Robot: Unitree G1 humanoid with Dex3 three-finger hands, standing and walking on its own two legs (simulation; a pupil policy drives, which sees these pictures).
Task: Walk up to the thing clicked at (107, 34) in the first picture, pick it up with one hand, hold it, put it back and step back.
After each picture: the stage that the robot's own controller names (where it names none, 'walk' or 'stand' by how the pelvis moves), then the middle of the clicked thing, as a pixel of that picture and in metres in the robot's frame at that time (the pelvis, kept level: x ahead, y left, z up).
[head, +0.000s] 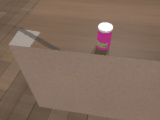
stand; (104, 36) +0.61 -0.09 +0.00
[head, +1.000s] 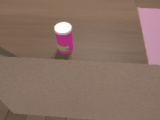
rise first; (64, 38) +0.54 +0.11 +0.04
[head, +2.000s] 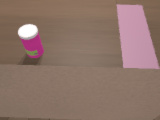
rise first; (32, 42) +0.49 +0.21 +0.04
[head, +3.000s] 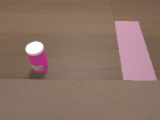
stand; (37, 57) +0.48 +0.20 +0.01
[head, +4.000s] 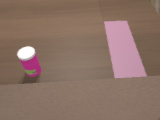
stand; (30, 62) +0.48 +0.23 +0.00
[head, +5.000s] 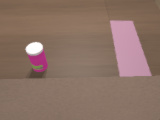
stand; (37, 57) +0.50 +0.20 +0.00
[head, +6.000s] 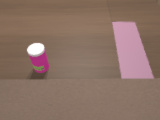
stand; (38, 58) +0.49 +0.20 +0.00
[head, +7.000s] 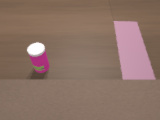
stand; (39, 58) +0.49 +0.19 +0.00
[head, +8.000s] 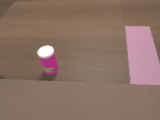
rise first; (48, 60) +0.49 +0.19 +0.00
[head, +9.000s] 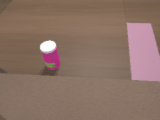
go down; (50, 55) +0.50 +0.19 +0.00
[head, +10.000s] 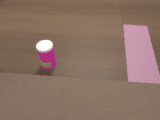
go down; (47, 55) +0.51 +0.18 +0.01
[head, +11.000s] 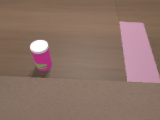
go down; (41, 56) +0.49 +0.17 +0.02
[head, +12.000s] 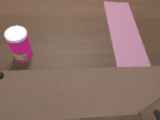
close in; (20, 45) +0.49 +0.19 +0.04
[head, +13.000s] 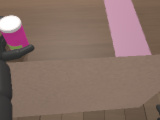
close; (15, 35) +0.51 +0.20 +0.07
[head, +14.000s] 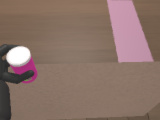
lift; (23, 66) +0.40 +0.18 +0.05
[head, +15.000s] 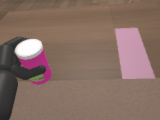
lift; (35, 62) +0.32 +0.14 +0.20
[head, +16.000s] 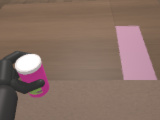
hold; (33, 76) +0.31 +0.16 +0.14
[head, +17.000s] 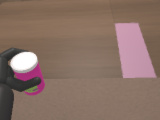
hold; (29, 74) +0.32 +0.17 +0.14
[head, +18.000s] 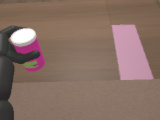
crouch; (29, 50) +0.38 +0.16 +0.18
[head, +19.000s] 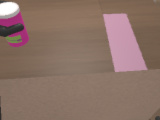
lower; (12, 25) +0.47 +0.19 +0.19
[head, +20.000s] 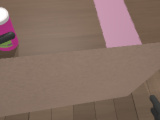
lower; (2, 30) +0.51 +0.18 +0.08
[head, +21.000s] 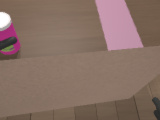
lower; (4, 34) +0.49 +0.18 +0.08
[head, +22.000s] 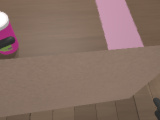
lower; (2, 34) +0.49 +0.19 +0.08
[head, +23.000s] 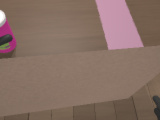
lower; out of the picture +0.50 +0.19 +0.08
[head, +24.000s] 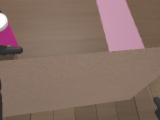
open; (1, 35) +0.49 +0.19 +0.08
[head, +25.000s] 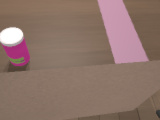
sink last; (16, 47) +0.47 +0.18 +0.06
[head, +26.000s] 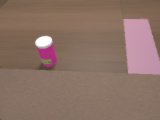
stand; (46, 51) +0.51 +0.19 +0.05
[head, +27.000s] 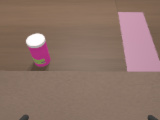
stand; (39, 50) +0.48 +0.18 +0.05
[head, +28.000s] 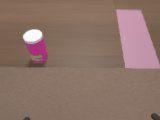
stand; (36, 46) +0.49 +0.19 +0.07
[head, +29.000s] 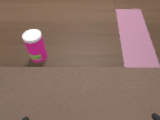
stand; (35, 46) +0.49 +0.19 +0.07
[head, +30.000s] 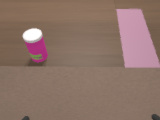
stand; (36, 46) +0.49 +0.19 +0.07
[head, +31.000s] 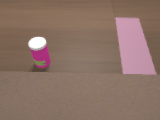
stand; (40, 52) +0.49 +0.19 +0.03
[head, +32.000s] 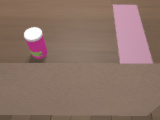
walk; (36, 43) +0.51 +0.20 +0.01
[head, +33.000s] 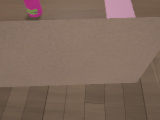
walk; (32, 2) +0.71 +0.24 +0.03
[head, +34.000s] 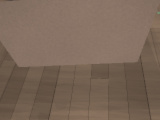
walk; out of the picture +1.02 +0.24 +0.02
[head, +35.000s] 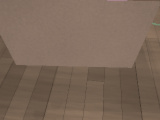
stand; out of the picture +1.07 +0.18 +0.01
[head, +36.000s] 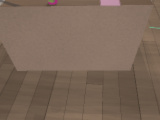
stand; out of the picture +1.09 +0.20 +0.00
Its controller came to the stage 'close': yes
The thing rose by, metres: 0.20
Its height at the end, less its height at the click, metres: +0.00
